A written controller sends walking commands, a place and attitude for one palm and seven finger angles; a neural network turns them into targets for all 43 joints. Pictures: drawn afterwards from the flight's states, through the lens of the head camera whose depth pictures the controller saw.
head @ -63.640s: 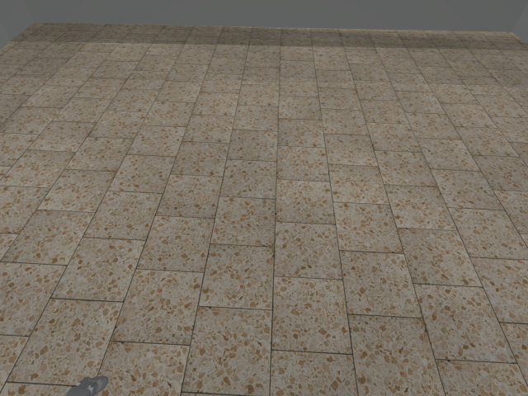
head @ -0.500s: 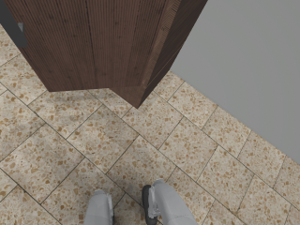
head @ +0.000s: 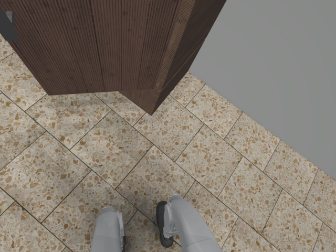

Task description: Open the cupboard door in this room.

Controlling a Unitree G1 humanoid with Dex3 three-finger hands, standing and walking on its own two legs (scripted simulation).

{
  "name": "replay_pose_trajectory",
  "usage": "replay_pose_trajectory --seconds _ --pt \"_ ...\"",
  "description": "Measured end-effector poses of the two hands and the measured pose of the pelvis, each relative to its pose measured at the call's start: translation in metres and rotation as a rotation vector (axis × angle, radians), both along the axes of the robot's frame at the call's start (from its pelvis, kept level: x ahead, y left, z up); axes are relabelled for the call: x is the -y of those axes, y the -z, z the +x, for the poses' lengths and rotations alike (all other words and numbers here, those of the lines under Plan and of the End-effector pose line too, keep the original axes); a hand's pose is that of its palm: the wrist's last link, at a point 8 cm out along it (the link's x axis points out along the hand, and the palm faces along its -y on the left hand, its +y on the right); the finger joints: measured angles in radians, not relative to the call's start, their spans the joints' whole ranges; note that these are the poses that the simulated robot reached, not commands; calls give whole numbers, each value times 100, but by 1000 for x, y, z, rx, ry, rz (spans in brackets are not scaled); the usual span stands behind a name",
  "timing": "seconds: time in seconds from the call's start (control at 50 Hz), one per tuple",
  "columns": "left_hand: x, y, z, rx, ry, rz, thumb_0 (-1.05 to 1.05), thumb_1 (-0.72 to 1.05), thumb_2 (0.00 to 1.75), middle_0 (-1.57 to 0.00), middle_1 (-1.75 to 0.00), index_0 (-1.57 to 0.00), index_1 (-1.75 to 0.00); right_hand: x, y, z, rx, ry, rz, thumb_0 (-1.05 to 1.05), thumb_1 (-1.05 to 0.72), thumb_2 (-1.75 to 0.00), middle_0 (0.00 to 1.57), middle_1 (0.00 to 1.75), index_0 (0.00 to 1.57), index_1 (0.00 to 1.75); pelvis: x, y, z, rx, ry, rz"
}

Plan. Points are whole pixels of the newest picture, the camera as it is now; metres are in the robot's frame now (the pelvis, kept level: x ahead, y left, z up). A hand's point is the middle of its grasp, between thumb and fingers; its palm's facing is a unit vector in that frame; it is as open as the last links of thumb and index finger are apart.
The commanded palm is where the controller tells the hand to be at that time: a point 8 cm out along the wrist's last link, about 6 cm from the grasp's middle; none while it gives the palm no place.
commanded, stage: slide the fingers in behind the handle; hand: left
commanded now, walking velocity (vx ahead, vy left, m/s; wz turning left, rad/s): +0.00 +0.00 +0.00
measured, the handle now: out of the picture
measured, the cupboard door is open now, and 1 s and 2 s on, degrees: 45 45 45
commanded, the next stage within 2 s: close the thumb around the handle in 1.58 s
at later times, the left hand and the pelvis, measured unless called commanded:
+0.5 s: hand out of the picture +0.54 +0.30 +0.08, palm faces +0.06 -1.00 -0.04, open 14.0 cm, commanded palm +0.53 +0.31 +0.07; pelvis +0.00 +0.01 +0.00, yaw +0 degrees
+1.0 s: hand out of the picture +0.54 +0.26 +0.08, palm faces +0.06 -1.00 -0.04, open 13.9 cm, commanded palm +0.53 +0.28 +0.07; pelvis +0.01 +0.00 +0.01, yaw +1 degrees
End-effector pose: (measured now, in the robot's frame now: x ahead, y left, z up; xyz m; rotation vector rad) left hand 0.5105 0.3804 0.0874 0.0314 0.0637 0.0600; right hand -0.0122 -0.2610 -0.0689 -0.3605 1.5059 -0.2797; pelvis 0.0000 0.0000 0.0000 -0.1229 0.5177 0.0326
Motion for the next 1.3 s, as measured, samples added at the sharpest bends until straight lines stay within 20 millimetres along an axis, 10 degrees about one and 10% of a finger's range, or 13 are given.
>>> replay_pose_trajectory --seconds 1.3 --pt "87 3 5 23 -5 -7 -1 -50 30 -30 -120 -31 -120 3 3 10 65 16 65 0 -90 -90 20 30 20 30 8 -12 7 55 8 36"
